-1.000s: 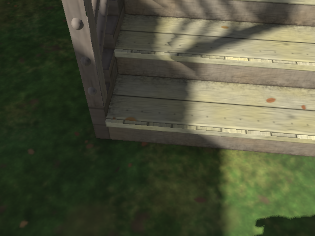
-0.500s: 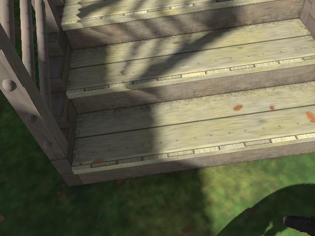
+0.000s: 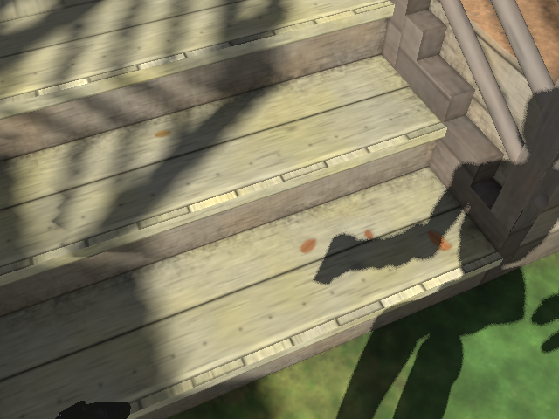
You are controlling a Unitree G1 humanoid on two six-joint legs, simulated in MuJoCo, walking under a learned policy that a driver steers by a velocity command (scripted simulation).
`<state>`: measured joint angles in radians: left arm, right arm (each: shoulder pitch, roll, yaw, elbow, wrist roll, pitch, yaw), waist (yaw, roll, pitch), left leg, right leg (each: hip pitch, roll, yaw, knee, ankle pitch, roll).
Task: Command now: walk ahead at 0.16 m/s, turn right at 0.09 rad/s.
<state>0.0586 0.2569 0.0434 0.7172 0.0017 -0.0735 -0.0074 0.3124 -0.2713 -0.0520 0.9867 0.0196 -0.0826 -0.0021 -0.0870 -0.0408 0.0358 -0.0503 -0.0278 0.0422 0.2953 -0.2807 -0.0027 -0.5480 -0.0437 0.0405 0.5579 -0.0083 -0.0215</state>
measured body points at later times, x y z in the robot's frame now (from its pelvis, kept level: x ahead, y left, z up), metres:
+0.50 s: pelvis +0.09 +0.00 +0.00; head +0.10 +0.01 +0.45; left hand +0.22 +0.25 -0.13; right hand +0.17 -0.26 -0.14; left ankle +0.08 +0.12 -0.74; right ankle +0.14 -0.12 -0.74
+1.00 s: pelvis +0.18 -0.02 -0.01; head +0.18 -0.03 +0.44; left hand +0.25 +0.26 -0.13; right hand +0.21 -0.29 -0.15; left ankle +0.08 +0.12 -0.70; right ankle +0.16 -0.10 -0.74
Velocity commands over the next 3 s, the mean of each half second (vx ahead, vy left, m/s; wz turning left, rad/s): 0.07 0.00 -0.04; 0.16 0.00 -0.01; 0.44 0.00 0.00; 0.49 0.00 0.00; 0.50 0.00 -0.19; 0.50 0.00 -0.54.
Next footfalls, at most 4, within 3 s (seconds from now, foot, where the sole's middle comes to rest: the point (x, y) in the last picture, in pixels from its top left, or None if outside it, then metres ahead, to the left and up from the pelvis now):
0.04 right None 0.18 -0.12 -0.78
0.34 left None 0.12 0.13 -0.78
1.52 left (183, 320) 0.64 0.19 -0.61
2.12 right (253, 143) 1.01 0.01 -0.45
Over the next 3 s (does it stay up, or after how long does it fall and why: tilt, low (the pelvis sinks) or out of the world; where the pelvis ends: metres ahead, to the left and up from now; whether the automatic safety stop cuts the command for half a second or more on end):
stays up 1.28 0.11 0.49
